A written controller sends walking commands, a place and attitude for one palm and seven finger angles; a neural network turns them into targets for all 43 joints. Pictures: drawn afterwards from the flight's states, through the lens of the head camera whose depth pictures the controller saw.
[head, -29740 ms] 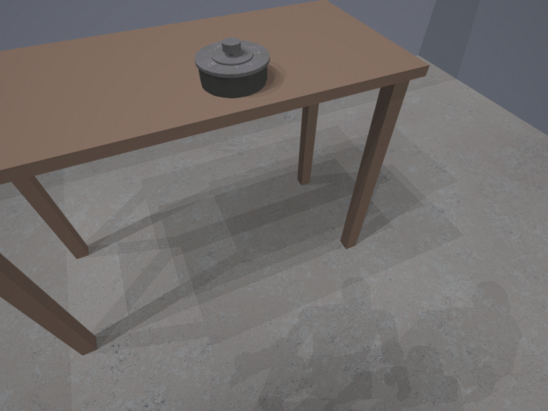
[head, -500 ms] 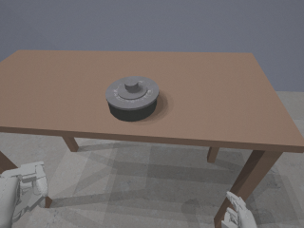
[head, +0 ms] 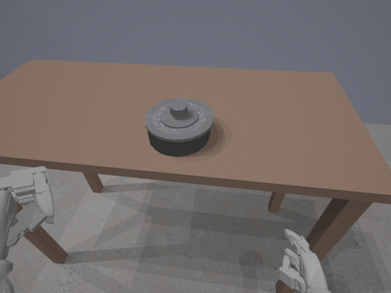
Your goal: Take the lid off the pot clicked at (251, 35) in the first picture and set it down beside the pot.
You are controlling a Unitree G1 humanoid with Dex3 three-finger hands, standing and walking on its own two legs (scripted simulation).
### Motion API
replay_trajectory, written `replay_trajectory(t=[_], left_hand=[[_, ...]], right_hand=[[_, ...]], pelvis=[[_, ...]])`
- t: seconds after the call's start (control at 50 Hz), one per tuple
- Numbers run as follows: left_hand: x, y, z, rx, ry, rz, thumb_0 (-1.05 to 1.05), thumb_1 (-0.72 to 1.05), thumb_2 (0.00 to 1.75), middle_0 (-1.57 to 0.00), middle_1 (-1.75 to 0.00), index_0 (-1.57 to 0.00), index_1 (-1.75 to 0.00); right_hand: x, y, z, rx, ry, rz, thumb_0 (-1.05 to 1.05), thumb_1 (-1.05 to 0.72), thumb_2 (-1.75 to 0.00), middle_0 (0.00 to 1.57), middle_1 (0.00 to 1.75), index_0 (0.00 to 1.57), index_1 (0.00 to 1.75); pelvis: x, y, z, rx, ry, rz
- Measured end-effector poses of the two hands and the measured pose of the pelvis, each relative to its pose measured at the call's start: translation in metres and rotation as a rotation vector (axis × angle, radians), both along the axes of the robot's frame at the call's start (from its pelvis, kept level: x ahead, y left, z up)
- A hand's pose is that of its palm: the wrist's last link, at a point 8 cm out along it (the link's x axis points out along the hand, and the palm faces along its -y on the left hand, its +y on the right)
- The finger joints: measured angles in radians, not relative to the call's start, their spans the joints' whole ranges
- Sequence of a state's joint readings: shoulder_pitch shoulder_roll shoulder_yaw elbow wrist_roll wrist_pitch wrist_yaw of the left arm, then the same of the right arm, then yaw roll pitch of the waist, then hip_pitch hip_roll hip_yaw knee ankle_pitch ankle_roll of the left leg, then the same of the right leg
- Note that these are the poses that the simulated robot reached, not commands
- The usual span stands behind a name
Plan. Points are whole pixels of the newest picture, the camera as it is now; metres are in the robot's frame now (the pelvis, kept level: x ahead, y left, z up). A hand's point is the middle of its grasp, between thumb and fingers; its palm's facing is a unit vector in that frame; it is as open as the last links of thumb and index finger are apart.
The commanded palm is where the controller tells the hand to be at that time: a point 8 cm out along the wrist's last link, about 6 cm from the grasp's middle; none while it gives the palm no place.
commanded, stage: raise the hand higher, near the body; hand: left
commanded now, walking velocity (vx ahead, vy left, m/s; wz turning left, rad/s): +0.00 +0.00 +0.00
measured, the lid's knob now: (178, 108) +0.48 +0.12 +0.15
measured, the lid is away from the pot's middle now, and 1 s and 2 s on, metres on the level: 0.00 0.00 0.00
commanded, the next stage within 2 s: reach forward and open the fingers in 0.10 s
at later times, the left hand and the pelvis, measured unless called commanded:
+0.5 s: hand (30, 185) +0.19 +0.27 +0.21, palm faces +0.23 -0.04 -0.97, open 2.9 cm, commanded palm +0.16 +0.27 +0.25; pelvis -0.02 +0.02 -0.01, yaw +0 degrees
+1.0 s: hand (42, 168) +0.22 +0.28 +0.21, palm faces -0.04 +0.01 -1.00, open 7.6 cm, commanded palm +0.19 +0.27 +0.27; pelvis -0.05 +0.02 +0.00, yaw +2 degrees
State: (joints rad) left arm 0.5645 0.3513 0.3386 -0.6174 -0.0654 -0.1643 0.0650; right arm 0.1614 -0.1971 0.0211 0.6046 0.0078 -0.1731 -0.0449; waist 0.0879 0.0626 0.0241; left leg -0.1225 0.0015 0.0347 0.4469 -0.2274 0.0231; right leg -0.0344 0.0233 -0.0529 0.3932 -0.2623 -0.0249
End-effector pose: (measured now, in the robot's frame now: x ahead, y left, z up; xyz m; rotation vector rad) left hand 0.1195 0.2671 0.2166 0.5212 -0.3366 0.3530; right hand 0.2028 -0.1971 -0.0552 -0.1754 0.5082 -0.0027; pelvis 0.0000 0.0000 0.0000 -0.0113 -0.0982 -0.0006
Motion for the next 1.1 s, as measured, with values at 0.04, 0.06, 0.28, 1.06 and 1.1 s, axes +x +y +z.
replay_trajectory(t=[0.04, 0.06, 0.28, 1.06, 1.1], left_hand=[[0.002, 0.001, 0.005, 0.006, -0.023, -0.003, 0.02, 0.89, 0.90, -1.31, -1.50, -1.31, -1.50], [0.003, 0.002, 0.007, 0.008, -0.035, -0.004, 0.02, 0.89, 0.90, -1.31, -1.50, -1.31, -1.50], [0.016, 0.001, 0.034, 0.286, -0.057, 0.051, 0.01, 0.88, 0.91, -1.31, -1.49, -1.31, -1.49], [0.086, 0.004, 0.045, 1.013, 0.557, -0.013, 0.00, -0.22, 1.62, -0.99, -0.28, -0.99, -0.28], [0.087, 0.000, 0.046, 1.025, 0.546, -0.022, 0.00, -0.27, 1.65, -0.97, -0.23, -0.97, -0.22]], right_hand=[[-0.003, 0.002, -0.003, 0.001, 0.015, 0.003, 0.01, -0.90, -0.90, 0.20, 0.30, 0.20, 0.30], [-0.005, 0.002, -0.004, 0.000, 0.022, 0.004, 0.01, -0.90, -0.90, 0.20, 0.30, 0.20, 0.30], [-0.020, -0.002, -0.015, -0.028, 0.110, 0.014, 0.01, -0.90, -0.90, 0.20, 0.30, 0.20, 0.30], [-0.046, 0.005, -0.028, 0.031, 0.170, 0.042, 0.01, -0.90, -0.90, 0.20, 0.30, 0.20, 0.30], [-0.051, 0.002, -0.029, 0.028, 0.171, 0.031, 0.01, -0.90, -0.90, 0.20, 0.30, 0.20, 0.30]], pelvis=[[-0.001, 0.001, 0.000, 0.000, -0.002, 0.000], [-0.001, 0.001, 0.000, -0.001, -0.003, 0.000], [-0.005, 0.007, -0.002, 0.002, 0.021, -0.004], [-0.057, 0.017, -0.004, 0.002, 0.025, 0.026], [-0.058, 0.017, -0.004, 0.003, 0.022, 0.023]])
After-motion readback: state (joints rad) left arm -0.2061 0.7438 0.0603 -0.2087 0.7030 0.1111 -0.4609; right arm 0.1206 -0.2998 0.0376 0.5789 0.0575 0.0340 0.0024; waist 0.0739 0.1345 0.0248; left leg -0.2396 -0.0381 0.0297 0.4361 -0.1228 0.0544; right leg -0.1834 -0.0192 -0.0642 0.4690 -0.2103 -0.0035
